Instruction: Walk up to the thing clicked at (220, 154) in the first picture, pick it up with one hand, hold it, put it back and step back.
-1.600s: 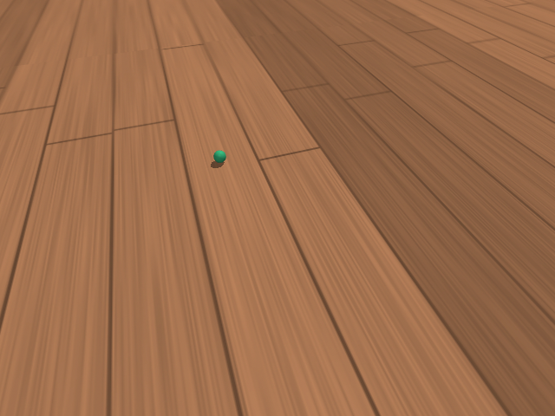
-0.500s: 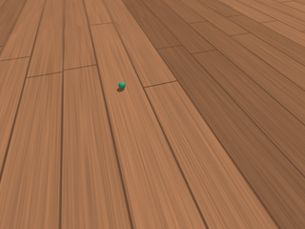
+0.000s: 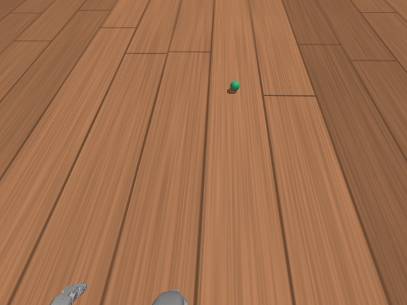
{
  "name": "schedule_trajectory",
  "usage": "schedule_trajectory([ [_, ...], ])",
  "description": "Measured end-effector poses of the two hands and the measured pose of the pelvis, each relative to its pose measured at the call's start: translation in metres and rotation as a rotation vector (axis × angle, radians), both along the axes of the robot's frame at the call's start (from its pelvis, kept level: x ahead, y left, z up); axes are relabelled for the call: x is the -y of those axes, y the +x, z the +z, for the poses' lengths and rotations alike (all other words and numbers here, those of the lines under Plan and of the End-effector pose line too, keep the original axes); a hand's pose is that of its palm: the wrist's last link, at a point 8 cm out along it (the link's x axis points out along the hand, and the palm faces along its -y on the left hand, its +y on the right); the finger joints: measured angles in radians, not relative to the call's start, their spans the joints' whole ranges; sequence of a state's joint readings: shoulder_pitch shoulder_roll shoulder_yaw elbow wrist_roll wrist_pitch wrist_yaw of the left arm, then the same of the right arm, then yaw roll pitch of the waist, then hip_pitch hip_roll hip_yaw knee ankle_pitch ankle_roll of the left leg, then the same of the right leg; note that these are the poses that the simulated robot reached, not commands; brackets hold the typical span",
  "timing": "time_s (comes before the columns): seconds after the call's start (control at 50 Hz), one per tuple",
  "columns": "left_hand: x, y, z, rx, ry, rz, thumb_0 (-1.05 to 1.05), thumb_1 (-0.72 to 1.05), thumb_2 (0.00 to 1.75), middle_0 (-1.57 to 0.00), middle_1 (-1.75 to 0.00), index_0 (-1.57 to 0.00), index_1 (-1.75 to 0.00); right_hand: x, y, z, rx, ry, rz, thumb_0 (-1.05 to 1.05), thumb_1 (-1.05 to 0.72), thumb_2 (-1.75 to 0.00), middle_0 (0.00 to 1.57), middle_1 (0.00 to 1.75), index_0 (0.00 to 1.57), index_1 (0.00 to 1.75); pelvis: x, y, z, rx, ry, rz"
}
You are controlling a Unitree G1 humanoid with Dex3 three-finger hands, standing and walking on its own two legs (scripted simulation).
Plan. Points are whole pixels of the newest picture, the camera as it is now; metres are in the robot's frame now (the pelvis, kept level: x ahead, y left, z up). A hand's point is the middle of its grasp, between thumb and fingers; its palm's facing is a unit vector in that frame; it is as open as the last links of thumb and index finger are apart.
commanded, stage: walk up
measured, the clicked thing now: (234, 86) +1.69 -0.13 -0.73
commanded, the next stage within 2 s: stand in 1.74 s
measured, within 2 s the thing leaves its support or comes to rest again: neither
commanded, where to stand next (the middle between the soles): +0.06 +0.03 m, yaw +25 degrees
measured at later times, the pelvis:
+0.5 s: pelvis +0.01 -0.01 -0.03, yaw +15 degrees
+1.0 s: pelvis +0.01 +0.01 -0.02, yaw +25 degrees
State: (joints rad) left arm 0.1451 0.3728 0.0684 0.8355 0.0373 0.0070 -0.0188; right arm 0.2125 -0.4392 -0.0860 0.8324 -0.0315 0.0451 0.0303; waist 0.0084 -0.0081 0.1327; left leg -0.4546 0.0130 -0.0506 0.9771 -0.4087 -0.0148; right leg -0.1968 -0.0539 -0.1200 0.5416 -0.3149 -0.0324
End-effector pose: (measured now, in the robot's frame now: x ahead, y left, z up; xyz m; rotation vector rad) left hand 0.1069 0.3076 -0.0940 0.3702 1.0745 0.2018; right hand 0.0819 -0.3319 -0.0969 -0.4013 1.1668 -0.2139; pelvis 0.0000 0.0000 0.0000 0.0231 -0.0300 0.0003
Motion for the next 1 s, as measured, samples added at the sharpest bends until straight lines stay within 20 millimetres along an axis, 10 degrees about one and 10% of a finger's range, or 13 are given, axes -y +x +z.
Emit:
schedule_trajectory([
  [0.22, -0.043, -0.071, -0.04, -0.065, -0.039, 0.195, 0.01, 0.91, 0.9, -0.21, -0.3, -0.2, -0.3, -0.052, 0.065, 0.003, 0.095, -0.028, 0.184, 0.01, -0.91, -0.9, 0.21, 0.3, 0.2, 0.3, -0.02, 0.008, -0.021, 0.018, 0.007, 0.129],
  [0.56, -0.003, -0.139, -0.013, -0.085, 0.051, 0.355, 0.01, 0.91, 0.9, -0.21, -0.3, -0.2, -0.3, -0.048, 0.128, -0.027, 0.091, 0.037, 0.33, 0.01, -0.9, -0.9, 0.21, 0.3, 0.2, 0.3, 0.017, 0.014, -0.023, 0.013, -0.025, 0.289],
  [0.74, -0.001, -0.164, 0.014, -0.075, 0.077, 0.407, 0.01, 0.9, 0.9, -0.21, -0.3, -0.21, -0.3, -0.057, 0.137, -0.022, 0.021, 0.06, 0.41, 0.01, -0.91, -0.9, 0.21, 0.3, 0.2, 0.3, 0.011, 0.015, -0.007, -0.007, -0.001, 0.364],
  [1.0, -0.019, -0.181, -0.036, -0.087, -0.045, 0.503, 0.01, 0.91, 0.9, -0.21, -0.3, -0.2, -0.3, -0.106, 0.136, -0.008, 0.05, 0.013, 0.478, 0.01, -0.9, -0.9, 0.21, 0.3, 0.2, 0.3, -0.015, 0.011, -0.017, 0.011, -0.02, 0.443],
])
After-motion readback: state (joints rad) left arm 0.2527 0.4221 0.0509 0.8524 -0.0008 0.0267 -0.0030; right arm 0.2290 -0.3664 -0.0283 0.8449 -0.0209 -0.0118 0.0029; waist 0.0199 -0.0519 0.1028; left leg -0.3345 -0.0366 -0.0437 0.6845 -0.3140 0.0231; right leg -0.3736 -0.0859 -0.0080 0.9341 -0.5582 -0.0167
